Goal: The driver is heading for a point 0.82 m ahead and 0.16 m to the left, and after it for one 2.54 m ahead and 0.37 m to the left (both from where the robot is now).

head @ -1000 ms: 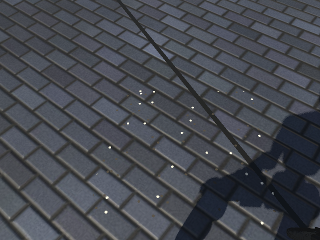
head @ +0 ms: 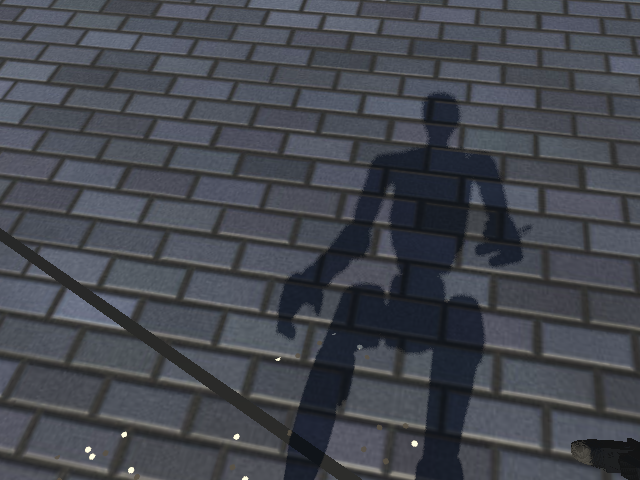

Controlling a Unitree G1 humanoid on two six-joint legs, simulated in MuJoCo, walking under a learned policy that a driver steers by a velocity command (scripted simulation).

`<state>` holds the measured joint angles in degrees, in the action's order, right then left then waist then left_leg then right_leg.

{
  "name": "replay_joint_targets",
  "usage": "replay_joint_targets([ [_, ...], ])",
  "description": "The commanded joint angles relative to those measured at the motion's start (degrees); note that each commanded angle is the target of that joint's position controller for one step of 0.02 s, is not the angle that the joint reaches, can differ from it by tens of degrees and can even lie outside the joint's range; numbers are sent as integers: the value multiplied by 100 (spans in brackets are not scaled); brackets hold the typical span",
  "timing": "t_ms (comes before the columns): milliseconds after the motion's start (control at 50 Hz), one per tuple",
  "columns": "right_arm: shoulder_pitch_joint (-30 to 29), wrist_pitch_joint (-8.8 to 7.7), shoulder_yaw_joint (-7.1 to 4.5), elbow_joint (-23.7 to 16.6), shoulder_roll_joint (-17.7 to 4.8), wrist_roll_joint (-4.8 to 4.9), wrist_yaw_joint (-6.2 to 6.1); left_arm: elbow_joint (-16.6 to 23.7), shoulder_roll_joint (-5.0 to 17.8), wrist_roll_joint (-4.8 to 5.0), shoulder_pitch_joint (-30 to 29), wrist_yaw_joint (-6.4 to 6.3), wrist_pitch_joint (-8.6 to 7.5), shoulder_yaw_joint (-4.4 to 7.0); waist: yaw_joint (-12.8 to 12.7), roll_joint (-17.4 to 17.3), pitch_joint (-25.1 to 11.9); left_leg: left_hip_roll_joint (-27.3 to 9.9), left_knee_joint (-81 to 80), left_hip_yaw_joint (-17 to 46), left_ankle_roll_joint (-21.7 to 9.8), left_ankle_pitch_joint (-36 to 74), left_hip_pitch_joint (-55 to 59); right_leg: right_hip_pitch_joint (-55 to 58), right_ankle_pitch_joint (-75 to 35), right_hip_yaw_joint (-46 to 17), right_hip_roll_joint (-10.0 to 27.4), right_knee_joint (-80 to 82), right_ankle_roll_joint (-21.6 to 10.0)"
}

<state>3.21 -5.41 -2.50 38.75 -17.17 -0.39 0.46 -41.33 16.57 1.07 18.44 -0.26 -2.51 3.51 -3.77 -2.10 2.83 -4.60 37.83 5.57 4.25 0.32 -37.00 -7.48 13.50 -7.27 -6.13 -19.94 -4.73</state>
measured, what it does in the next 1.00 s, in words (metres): walks ahead, turning left: left foot, then right foot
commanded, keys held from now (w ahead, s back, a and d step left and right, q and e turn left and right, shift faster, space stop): w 0.04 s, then w+q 0.96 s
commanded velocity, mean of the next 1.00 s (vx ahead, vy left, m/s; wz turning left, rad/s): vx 0.50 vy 0.00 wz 0.33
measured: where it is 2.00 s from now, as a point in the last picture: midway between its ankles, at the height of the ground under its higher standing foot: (247, 220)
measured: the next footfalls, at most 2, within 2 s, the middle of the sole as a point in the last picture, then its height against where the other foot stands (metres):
left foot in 0.14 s outside the picture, level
right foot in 0.64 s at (391, 437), level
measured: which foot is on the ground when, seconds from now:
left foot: up 0.00-0.12, down 0.14-0.64, up 0.66-1.00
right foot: down 0.00-0.16, up 0.18-0.62, down 0.64-1.00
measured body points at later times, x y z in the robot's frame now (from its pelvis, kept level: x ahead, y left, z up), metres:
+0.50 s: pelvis +0.28 +0.06 +0.00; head +0.31 +0.08 +0.45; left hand +0.48 +0.32 -0.08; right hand +0.32 -0.22 -0.11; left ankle +0.23 +0.14 -0.75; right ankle +0.45 -0.10 -0.70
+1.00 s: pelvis +0.54 +0.08 +0.00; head +0.57 +0.09 +0.44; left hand +0.44 +0.36 -0.12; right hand +0.83 -0.07 -0.09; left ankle +0.63 +0.29 -0.69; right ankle +0.50 -0.06 -0.75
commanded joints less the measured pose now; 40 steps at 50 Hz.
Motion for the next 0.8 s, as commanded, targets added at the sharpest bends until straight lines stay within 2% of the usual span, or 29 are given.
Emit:
replay_joint_targets([
  [20, -528, -137, -60, -429, -371, 69, 92, 194, 922, 26, 213, -55, -56, 245, -129, 726, -238, 315, -645, -290, -53, 672, 878, -384, -949, -834, 1285, 450, -755],
  [60, -485, -175, -110, -431, -506, 75, 138, 110, 890, 7, 285, -58, -47, 232, -76, 809, -206, 274, -857, -226, -248, 385, 777, 113, -985, -1052, 1545, 205, -688],
  [100, -259, -190, -154, -387, -614, 84, 149, 63, 940, -29, 232, -53, -23, 255, 53, 955, -158, 271, -909, -331, -497, -130, 860, 478, -1545, -1108, 1757, -10, -603],
  [120, 73, -196, -207, -299, -694, 73, 133, 68, 923, -32, 138, -46, -9, 246, 259, 955, -270, 388, -1064, -498, -662, -288, 1275, 567, -2361, -962, 1659, -391, -508],
  [140, 698, -203, -301, -119, -862, 44, 108, 78, 791, -68, 132, -41, 4, 193, 546, 801, -712, 414, -1092, -535, -876, -189, 2142, 535, -3124, -655, 1351, -1270, -376],
  [160, 1533, -207, -359, -18, -1150, -14, 109, 173, 574, -176, 337, -62, 12, 84, 776, 157, -1616, -400, -890, 575, -1332, 63, 3705, -233, -2189, -325, 982, -2861, -178],
  [180, 1962, -146, -489, 183, -1579, 5, 173, 215, 226, -63, 1071, -39, -73, -15, 516, -1630, -2110, -1472, -1631, 3287, -2314, -1298, 5416, -2377, 976, 234, 77, -4833, 345],
  [200, 1964, -136, -352, 173, -1052, 199, 228, 215, 645, -30, 764, -24, -144, 18, 687, -1179, -1823, -1534, -2222, 4201, -2269, -2753, 5461, -3261, 1739, -151, 292, -5353, 332],
  [220, 1609, -108, -267, 95, -764, 193, 210, 362, 921, 35, -15, -4, -197, 98, 797, -569, -976, -1341, -2278, 3458, -2014, -2726, 4783, -3568, 1250, -118, 565, -5402, 291],
  [240, 1407, -65, -241, 28, -728, 103, 190, 475, 842, -18, -464, -3, -259, 65, 768, -66, -624, -1082, -2307, 2854, -1900, -2111, 4164, -3474, 906, 22, 719, -5196, 276],
  [260, 1283, -34, -223, 17, -681, 76, 173, 558, 766, -119, -667, 6, -320, 70, 661, 86, -336, -889, -2359, 2454, -1902, -1410, 3718, -3437, 664, 76, 862, -4780, 311],
  [280, 1247, -33, -189, 2, -607, 39, 140, 574, 708, -184, -632, 13, -347, 81, 525, -45, -395, -681, -2415, 2146, -1845, -883, 3513, -3137, 453, 69, 978, -4415, 340],
  [300, 1251, -20, -178, 2, -573, 47, 121, 579, 627, -203, -578, 20, -350, 69, 455, -207, -444, -535, -2479, 1952, -1848, -544, 3421, -2957, 383, 122, 982, -4122, 409],
  [340, 1334, -3, -195, 44, -622, 111, 65, 585, 500, -215, -588, 20, -319, 35, 406, -307, -472, -471, -2539, 1689, -1935, -56, 3225, -2845, 435, 256, 953, -3572, 576],
  [380, 1442, 33, -253, 102, -791, 142, -14, 671, 375, -203, -922, 7, -293, -18, 474, -246, -360, -403, -2610, 1470, -1947, 96, 2943, -2782, 103, 348, 882, -2848, 730],
  [440, 1643, 117, -296, 191, -903, 170, -105, 764, 268, -165, -1531, 37, -326, -68, 680, -261, -249, -207, -2577, 1246, -1740, -46, 2613, -2425, -1005, 339, 722, -1794, 840],
  [480, 1829, 176, -298, 257, -896, 186, -139, 814, 281, -123, -1856, 76, -367, -69, 794, -281, -235, -157, -2469, 1266, -1648, -154, 2510, -2119, -1474, 334, 578, -1330, 856],
  [540, 2024, 255, -300, 327, -859, 219, -166, 903, 388, -77, -2166, 125, -429, -21, 836, -314, -233, -237, -2172, 1615, -1558, -404, 2704, -1829, -1450, 227, 459, -893, 788],
  [580, 1966, 298, -323, 315, -881, 217, -182, 892, 519, -51, -2085, 133, -471, 46, 707, -438, -232, -317, -1919, 1907, -1474, -438, 2874, -1547, -1121, 181, 459, -681, 665],
  [600, 1876, 318, -328, 292, -861, 217, -184, 829, 585, -44, -1841, 122, -491, 90, 543, -498, -282, -293, -1716, 1965, -1407, -336, 2861, -1190, -1041, 223, 479, -512, 556],
  [620, 1789, 322, -294, 248, -746, 202, -175, 711, 702, -65, -1394, 85, -506, 167, 295, -473, -494, -93, -1291, 1859, -1266, -103, 2723, -480, -1062, 276, 552, -286, 395],
  [640, 1678, 299, -203, 145, -494, 144, -148, 617, 933, -143, -648, 34, -519, 256, -77, -224, -1115, 166, -163, 1540, -1081, -263, 2246, 771, -908, -212, 1179, -436, 70],
  [660, 2185, 253, -80, 28, -95, 153, -150, 518, 1398, -217, 100, -9, -461, 374, -93, 972, -1983, 916, 1647, 722, -692, -1999, 713, 2715, -366, -1975, 2427, -402, -632],
  [680, 2493, 221, -68, -66, -289, 251, -157, 340, 1275, -112, 317, 52, -380, 371, 22, 2005, -2074, 800, 2783, 423, -585, -3522, -486, 2951, 971, -3732, 3126, 109, -1093],
  [700, 2144, 244, -196, 28, -765, 287, -161, 408, 807, -70, 11, 53, -364, 256, -44, 1219, -1213, 457, 3268, 501, -530, -3073, -837, 2219, 1526, -3250, 2884, 307, -906],
  [720, 1714, 280, -234, -28, -849, 232, -154, 426, 603, -89, -247, 45, -336, 192, -32, 815, -654, 283, 3334, 315, -489, -2604, -809, 1546, 1060, -2372, 2610, 386, -704],
  [740, 1512, 299, -240, -76, -766, 177, -140, 391, 473, -116, -469, 54, -325, 139, 77, 638, -322, 140, 3174, 235, -448, -2279, -681, 975, 447, -1774, 2354, 554, -620],
  [760, 1420, 320, -258, -121, -690, 155, -114, 346, 378, -152, -603, 53, -330, 105, 191, 730, -166, -15, 2997, 216, -436, -2050, -535, 601, -8, -1324, 2179, 692, -565],
  [800, 1406, 373, -214, -181, -439, 196, -55, 259, 393, -156, -686, 57, -370, 120, 301, 872, -97, -150, 2822, 72, -398, -1797, -285, 163, -552, -681, 2008, 959, -551],
])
